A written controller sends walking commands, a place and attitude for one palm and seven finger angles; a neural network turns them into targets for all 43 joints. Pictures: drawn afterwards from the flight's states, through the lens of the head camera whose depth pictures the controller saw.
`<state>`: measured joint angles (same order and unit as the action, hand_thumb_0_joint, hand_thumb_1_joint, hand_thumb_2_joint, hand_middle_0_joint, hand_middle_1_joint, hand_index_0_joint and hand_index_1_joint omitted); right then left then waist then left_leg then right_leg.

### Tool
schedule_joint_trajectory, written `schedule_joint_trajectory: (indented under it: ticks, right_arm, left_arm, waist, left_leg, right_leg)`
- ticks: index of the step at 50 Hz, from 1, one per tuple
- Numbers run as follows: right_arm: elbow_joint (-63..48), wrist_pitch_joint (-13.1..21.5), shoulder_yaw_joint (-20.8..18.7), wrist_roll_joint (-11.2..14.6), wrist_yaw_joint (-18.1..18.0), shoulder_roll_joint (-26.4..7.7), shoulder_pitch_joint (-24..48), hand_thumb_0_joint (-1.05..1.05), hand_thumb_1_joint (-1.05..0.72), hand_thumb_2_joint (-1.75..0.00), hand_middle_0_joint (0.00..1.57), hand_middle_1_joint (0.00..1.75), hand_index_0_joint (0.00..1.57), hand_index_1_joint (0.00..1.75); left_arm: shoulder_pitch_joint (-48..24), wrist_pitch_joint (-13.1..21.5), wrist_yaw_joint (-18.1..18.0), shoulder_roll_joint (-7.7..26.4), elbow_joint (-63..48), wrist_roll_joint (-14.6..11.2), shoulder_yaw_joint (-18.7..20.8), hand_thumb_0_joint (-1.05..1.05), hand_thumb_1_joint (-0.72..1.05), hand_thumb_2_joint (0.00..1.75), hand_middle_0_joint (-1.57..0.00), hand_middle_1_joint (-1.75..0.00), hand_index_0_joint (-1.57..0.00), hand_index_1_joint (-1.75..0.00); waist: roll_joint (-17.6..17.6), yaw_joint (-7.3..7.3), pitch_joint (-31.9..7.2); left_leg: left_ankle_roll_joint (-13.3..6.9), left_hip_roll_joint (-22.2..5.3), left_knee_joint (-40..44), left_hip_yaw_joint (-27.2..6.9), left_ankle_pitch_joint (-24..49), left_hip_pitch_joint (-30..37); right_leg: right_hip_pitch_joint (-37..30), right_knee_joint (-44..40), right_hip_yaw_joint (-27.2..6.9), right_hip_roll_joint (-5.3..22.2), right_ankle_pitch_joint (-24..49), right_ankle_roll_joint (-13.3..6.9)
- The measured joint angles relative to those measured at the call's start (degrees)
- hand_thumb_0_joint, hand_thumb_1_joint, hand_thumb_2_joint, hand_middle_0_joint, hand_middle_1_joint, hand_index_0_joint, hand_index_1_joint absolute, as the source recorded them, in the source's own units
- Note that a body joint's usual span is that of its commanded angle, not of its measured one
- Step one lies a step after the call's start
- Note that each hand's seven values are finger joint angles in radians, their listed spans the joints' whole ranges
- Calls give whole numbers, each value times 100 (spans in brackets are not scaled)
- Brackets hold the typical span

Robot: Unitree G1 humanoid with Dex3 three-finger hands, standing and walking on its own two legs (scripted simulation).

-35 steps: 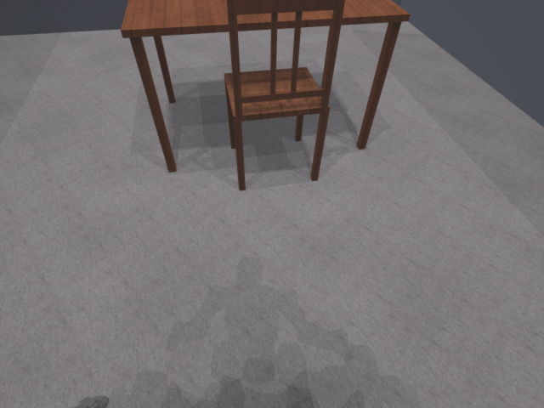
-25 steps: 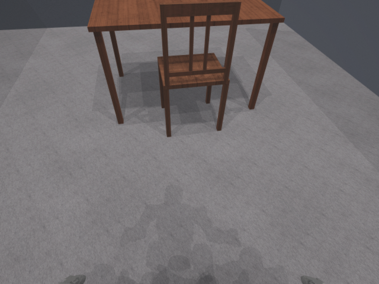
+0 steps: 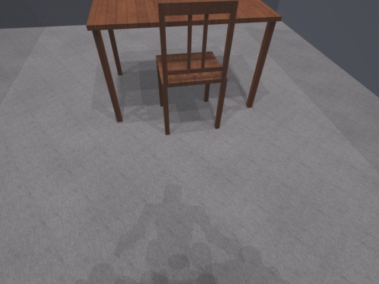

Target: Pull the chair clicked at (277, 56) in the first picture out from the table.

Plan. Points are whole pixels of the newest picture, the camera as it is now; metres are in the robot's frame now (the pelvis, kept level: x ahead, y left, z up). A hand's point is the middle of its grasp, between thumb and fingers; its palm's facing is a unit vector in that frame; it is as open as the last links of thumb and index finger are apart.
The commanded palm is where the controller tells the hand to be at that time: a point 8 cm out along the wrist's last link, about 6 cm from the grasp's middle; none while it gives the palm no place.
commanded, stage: stand and wait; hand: left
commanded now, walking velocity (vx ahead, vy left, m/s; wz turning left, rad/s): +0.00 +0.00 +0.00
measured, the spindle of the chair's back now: (189, 43) +1.32 +0.08 -0.09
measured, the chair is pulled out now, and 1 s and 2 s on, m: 0.00 0.00 0.00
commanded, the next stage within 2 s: look at it before walking up in 0.28 s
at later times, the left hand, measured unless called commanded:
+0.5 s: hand out of the picture +0.06 +0.24 -0.16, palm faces -0.03 -0.95 -0.32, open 7.4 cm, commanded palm none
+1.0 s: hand out of the picture +0.07 +0.24 -0.16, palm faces -0.03 -0.94 -0.33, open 7.4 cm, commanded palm none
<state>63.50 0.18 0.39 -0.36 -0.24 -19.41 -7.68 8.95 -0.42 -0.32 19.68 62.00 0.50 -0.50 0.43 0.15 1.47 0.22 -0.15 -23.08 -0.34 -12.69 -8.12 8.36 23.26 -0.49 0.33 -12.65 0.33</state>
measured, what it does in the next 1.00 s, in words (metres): stands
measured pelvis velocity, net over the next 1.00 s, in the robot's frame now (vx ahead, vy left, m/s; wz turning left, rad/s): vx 0.00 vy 0.00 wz -0.01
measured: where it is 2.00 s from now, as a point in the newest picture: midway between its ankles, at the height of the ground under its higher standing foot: (201, 278)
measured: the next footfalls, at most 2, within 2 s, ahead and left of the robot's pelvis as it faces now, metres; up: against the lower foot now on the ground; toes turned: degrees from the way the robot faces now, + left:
right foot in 1.52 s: +0.20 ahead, -0.15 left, +0.00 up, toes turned -17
left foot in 1.98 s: +0.50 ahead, +0.02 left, +0.00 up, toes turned -7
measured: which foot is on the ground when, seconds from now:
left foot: down 0.00-1.00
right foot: down 0.00-1.00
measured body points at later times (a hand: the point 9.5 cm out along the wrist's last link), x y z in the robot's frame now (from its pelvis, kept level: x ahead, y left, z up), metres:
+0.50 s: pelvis -0.01 +0.00 +0.00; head -0.01 +0.00 +0.45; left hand +0.06 +0.29 -0.14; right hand +0.06 -0.29 -0.13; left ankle +0.00 +0.12 -0.74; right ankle +0.00 -0.12 -0.74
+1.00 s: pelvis +0.00 +0.00 +0.00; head +0.00 +0.00 +0.45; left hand +0.07 +0.29 -0.13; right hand +0.08 -0.30 -0.13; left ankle +0.00 +0.12 -0.74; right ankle +0.00 -0.12 -0.74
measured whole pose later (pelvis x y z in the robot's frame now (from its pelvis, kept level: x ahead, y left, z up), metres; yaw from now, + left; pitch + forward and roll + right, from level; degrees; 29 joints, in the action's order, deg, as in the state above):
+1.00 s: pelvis +0.00 +0.00 +0.00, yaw -1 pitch -2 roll +0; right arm 64.0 0.4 0.6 -0.4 -0.2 -19.0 -6.4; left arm 8.6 -0.1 -0.5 19.0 62.4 0.7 -0.7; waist 0.3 0.4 1.3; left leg 0.7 -0.6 -21.2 0.1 -11.6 -8.0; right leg 8.6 21.7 -0.9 -0.1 -11.6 0.1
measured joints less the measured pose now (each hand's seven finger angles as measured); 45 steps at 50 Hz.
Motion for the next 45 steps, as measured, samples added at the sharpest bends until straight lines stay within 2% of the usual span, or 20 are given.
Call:
schedule_joint_trajectory:
  ticks: [45]
  right_arm:
    - [48,34,12,11,22,27,130,1,-90,-90,20,30,21,30]
  left_arm:
    - [-57,50,13,-38,44,20,-24,1,90,90,-21,-30,-20,-30]
  waist:
    - [-11,13,13]
  left_leg:
    - [34,-35,196,18,125,8]
  right_leg:
    - [17,-166,-19,-33,121,-26]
